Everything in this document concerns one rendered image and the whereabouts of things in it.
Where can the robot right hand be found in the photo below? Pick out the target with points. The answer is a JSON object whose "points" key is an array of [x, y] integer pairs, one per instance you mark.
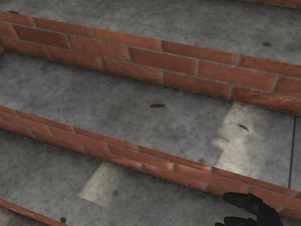
{"points": [[266, 215]]}

